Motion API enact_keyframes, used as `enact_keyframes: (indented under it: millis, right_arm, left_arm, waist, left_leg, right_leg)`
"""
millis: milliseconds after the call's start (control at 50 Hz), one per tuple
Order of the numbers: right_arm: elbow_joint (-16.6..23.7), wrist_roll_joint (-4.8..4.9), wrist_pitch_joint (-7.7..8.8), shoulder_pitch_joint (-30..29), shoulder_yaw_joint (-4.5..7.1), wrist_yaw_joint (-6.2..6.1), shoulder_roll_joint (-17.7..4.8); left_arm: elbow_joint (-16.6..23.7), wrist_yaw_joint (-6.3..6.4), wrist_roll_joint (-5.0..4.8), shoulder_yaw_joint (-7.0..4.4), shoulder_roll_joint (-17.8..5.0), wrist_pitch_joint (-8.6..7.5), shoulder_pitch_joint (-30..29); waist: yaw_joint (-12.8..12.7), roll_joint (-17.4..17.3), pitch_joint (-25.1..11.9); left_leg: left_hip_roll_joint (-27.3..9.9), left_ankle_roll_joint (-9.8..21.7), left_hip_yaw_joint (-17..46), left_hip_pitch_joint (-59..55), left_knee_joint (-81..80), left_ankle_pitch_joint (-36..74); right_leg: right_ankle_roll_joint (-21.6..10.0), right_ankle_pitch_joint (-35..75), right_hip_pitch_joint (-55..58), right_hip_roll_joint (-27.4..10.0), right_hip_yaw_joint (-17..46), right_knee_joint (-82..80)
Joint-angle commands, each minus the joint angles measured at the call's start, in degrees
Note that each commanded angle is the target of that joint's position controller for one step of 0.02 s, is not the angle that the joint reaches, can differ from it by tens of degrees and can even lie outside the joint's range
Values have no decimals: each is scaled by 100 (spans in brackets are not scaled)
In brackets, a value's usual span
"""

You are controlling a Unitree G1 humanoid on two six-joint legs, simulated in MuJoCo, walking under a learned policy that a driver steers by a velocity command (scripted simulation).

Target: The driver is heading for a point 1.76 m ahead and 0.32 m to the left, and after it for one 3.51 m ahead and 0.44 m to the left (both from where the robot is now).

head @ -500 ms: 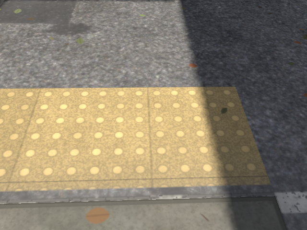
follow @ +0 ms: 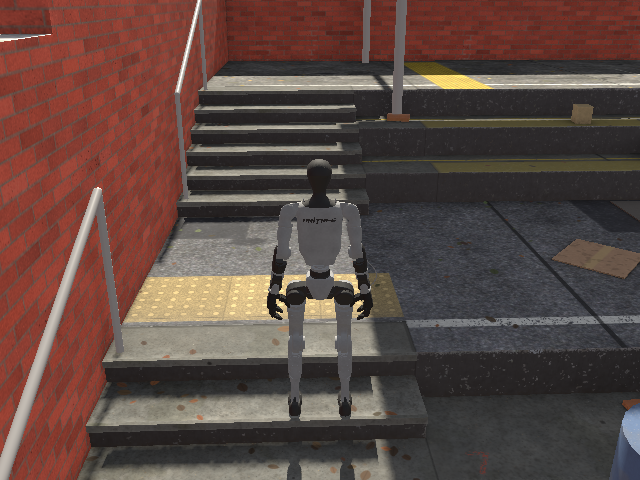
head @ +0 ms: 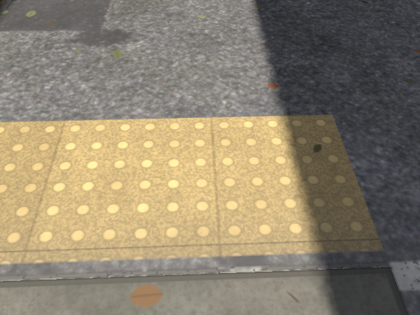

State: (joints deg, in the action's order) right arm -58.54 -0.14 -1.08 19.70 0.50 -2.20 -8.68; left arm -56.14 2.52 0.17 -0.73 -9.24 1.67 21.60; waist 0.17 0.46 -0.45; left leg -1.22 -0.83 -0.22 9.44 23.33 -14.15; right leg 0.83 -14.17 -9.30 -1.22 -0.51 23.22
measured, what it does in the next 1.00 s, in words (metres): climbs: left foot 0.15 m higher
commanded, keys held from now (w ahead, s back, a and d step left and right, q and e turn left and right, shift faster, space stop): no key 0.12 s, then w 0.56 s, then no key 0.32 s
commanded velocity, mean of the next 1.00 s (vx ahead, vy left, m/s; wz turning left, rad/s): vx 0.25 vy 0.00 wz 0.00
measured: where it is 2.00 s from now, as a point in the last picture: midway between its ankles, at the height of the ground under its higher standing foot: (172, 243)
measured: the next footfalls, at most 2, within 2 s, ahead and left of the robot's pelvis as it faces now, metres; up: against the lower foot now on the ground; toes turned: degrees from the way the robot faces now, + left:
left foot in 0.76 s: +0.38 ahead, +0.18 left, +0.15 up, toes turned +9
right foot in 1.30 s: +0.44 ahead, -0.01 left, +0.15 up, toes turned -3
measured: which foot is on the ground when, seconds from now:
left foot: down 0.00-0.38, up 0.40-0.74, down 0.76-1.00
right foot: down 0.00-0.78, up 0.80-1.00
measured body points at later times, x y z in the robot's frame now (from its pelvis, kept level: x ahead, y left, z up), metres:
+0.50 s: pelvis +0.06 -0.01 -0.01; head +0.07 -0.01 +0.44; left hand -0.02 +0.23 -0.15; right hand +0.11 -0.25 -0.15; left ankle -0.02 +0.10 -0.58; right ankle -0.02 -0.13 -0.74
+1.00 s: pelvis +0.29 +0.10 +0.12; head +0.29 +0.12 +0.57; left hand +0.42 +0.34 +0.00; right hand +0.33 -0.14 -0.01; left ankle +0.34 +0.18 -0.59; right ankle +0.26 -0.06 -0.42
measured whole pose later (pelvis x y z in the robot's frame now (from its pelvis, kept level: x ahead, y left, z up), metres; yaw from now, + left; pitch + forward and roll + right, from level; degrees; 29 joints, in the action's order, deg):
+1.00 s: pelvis +0.29 +0.10 +0.12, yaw +0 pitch +1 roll +0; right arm -54.9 -1.6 5.2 17.6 0.3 2.2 -11.1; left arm -46.2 0.5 -0.9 -0.8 -13.6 -2.6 10.9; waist 0.3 3.0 -1.2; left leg -1.1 4.3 -9.4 24.1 38.4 -15.2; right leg -7.7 -8.5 -42.4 2.6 7.1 94.2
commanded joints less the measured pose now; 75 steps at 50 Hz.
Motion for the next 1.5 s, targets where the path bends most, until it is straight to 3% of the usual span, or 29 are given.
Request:
enact_keyframes:
  millis: [20,120,220,320,360,400,420,440,480,540,640,680,720,740,760,780,800,820,840,860,920,1040,1080,1220,1320,1360,1380,1440,1500]
  right_arm:
    - [52,-2,10,448,60,-19,-475]
    - [-9,1,-4,534,23,-24,-457]
    - [173,136,-7,501,143,-105,-757]
    - [403,186,171,576,226,-24,-988]
    - [631,222,223,10,195,22,-938]
    - [807,179,418,-382,18,127,-381]
    - [765,146,565,-465,-8,180,-380]
    - [758,249,690,-578,19,278,-462]
    - [1051,421,806,-1000,-90,376,-217]
    - [1531,350,705,-1100,-297,499,182]
    - [2911,141,594,-2243,-740,480,291]
    - [3187,-2,671,-2639,-809,520,200]
    - [2768,151,714,-1192,-323,426,-557]
    - [2479,220,658,-310,-89,380,-1020]
    - [2232,75,601,110,118,382,-1519]
    - [1856,-201,517,632,320,405,-2293]
    - [1610,-399,389,1080,239,320,-2078]
    - [1684,-331,406,357,120,374,-1548]
    - [1617,-54,432,-475,23,457,-1077]
    - [1399,3,525,-756,-4,530,-721]
    - [851,-178,727,-851,-126,524,29]
    - [754,-240,789,-852,-163,249,-139]
    - [736,-237,846,-830,-98,168,-537]
    - [489,86,471,106,295,116,-1397]
    - [542,185,505,-287,328,189,-1121]
    - [861,157,627,-1013,176,259,-648]
    - [1005,123,706,-1302,188,279,-832]
    - [918,223,820,-1134,192,473,-938]
    - [1022,136,739,-1300,167,506,-839]
  left_arm:
    - [7,22,-5,-53,-411,-30,483]
    - [-141,31,-12,-17,-376,-26,594]
    - [-26,79,-113,-78,-488,-87,486]
    - [113,-84,-99,18,-236,-420,530]
    - [-15,-108,-101,17,-298,-497,1034]
    - [-262,-117,-117,-237,-1152,-511,2006]
    - [-404,-102,-61,-325,-1336,-489,2635]
    - [-409,-67,100,-267,-1146,-523,2630]
    - [-316,-36,130,-168,-882,-571,2040]
    - [-529,-115,113,109,-131,-389,1830]
    - [-370,121,-137,168,-496,-402,857]
    - [-380,77,-299,70,-750,-473,1061]
    - [-504,-137,-127,-20,-1462,-572,1529]
    - [-502,-178,-106,-130,-1848,-497,1377]
    - [-394,-171,-91,-131,-1680,-483,1264]
    - [-211,-171,130,58,-670,-561,1886]
    - [-494,-356,77,62,-335,-790,2186]
    - [-320,-490,-160,-1,-83,-855,1917]
    - [139,-526,-113,93,78,-736,947]
    - [516,-410,-22,85,-5,-620,77]
    - [809,-264,-166,29,-281,-399,15]
    - [1002,-135,74,65,-450,-310,-273]
    - [893,-169,108,75,-433,-282,-285]
    - [997,-205,-71,-62,-755,-312,-1438]
    - [522,-216,-23,-180,-719,-519,-429]
    - [219,-201,-94,-401,-1221,-530,494]
    - [215,-174,-100,-458,-1359,-543,853]
    - [516,-177,7,-286,-936,-720,249]
    - [517,-239,-19,-148,-659,-713,-95]
  waist:
    - [3,-87,351]
    - [-3,-73,402]
    - [22,-229,979]
    - [-47,-645,705]
    - [-401,-439,790]
    - [-752,1350,616]
    - [-1003,1612,338]
    - [-922,985,456]
    - [-631,504,746]
    - [-267,303,812]
    - [189,107,1501]
    - [159,110,634]
    - [827,1249,-821]
    - [1361,1826,-1063]
    - [1443,1757,-1230]
    - [790,-1430,-1885]
    - [705,-2145,-2882]
    - [321,-1371,-2317]
    - [142,-898,-1089]
    - [96,-269,-364]
    - [-300,-293,37]
    - [-547,-295,-208]
    - [-508,-450,-462]
    - [454,-607,244]
    - [-177,-211,167]
    - [-541,1143,-125]
    - [-778,1457,-121]
    - [-364,353,-247]
    - [-82,264,107]
  left_leg:
    - [-137,299,88,153,-409,1130]
    - [-114,299,74,182,-441,1034]
    - [-233,777,535,903,-502,-2648]
    - [-923,1267,1649,837,-760,-2597]
    - [-618,1119,1186,1632,-334,-2111]
    - [407,529,-325,3167,2193,-593]
    - [454,349,-251,4003,3892,-921]
    - [336,244,134,4750,6137,-1249]
    - [-39,319,923,6646,8527,-1370]
    - [-187,439,769,7580,10579,-1769]
    - [-888,175,-39,7061,8356,-1103]
    - [-739,463,-1059,2514,5695,75]
    - [317,691,-1475,345,5547,-465]
    - [426,831,-1009,420,4177,-511]
    - [233,964,87,23,3077,-85]
    - [-1437,1766,3064,-1204,1580,1715]
    - [-2175,2121,5620,-1076,-486,1888]
    - [-2299,1883,5268,-146,-650,1025]
    - [-2068,1554,3981,994,-302,280]
    - [-1829,1253,2812,1759,81,-39]
    - [-1301,998,1327,2159,1,-57]
    - [-644,952,-595,1686,-819,2141]
    - [-762,1059,-597,1460,-942,2712]
    - [-1563,1522,915,64,-1314,-678]
    - [-1275,1477,811,513,-564,-792]
    - [29,784,-696,2461,1439,-461]
    - [351,634,-622,3661,2630,-880]
    - [-210,590,386,4567,4886,-706]
    - [-495,394,238,4018,4155,46]
  right_leg:
    - [-223,975,-145,-111,64,-337]
    - [-206,888,-194,-111,49,-356]
    - [-546,-2188,-1170,40,78,55]
    - [-643,-1263,-1268,165,3,805]
    - [-800,-1257,-394,69,271,263]
    - [-1434,-1160,1268,-1042,2274,-844]
    - [-2002,-672,2018,-1856,3643,-1306]
    - [-2298,1,2172,-2221,3969,-1330]
    - [-1967,859,2661,-2138,2883,-1061]
    - [-1453,615,2142,-1860,1830,-1166]
    - [-864,-494,-730,-1200,401,-2269]
    - [-1036,920,-2648,-974,-82,-3294]
    - [-992,7861,-1060,-1057,-202,-1209]
    - [-709,9027,234,-1044,-65,-30]
    - [-460,8351,460,-977,321,1163]
    - [-127,2774,-869,120,477,3280]
    - [-36,-57,-1046,1034,1448,6198]
    - [-73,-145,-1548,962,1889,7671]
    - [-220,-165,-2210,641,1126,7958]
    - [-443,6,-2570,341,973,8001]
    - [-954,187,-2762,114,1120,8027]
    - [-466,1258,-2372,15,582,4458]
    - [-171,1219,-1730,-312,309,3360]
    - [-223,-130,-1998,-272,-168,1201]
    - [-808,-160,-471,-220,-105,345]
    - [-1461,-1470,1247,-1136,1756,-701]
    - [-1859,-1356,2107,-1802,2934,-1171]
    - [-1730,78,2093,-1788,2356,-1107]
    - [-1386,984,1132,-1421,1260,-1576]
